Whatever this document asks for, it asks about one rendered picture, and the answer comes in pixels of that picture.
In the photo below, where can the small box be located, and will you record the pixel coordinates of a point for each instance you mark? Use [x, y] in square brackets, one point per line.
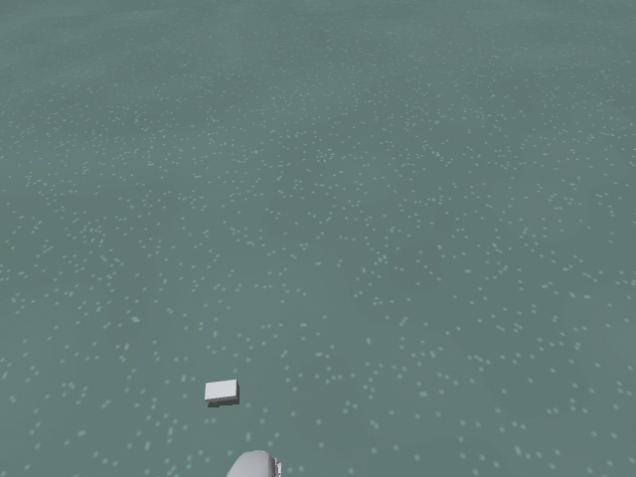
[224, 390]

